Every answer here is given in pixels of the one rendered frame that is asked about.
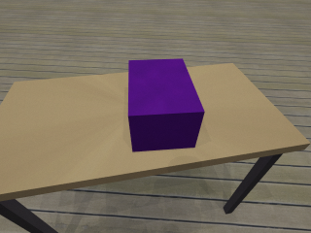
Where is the carton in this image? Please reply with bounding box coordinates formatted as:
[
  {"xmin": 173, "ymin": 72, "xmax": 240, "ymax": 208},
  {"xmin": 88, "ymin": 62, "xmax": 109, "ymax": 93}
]
[{"xmin": 128, "ymin": 58, "xmax": 205, "ymax": 152}]

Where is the table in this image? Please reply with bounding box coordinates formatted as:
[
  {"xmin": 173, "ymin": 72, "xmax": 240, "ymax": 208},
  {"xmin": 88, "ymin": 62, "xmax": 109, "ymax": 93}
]
[{"xmin": 0, "ymin": 63, "xmax": 311, "ymax": 233}]

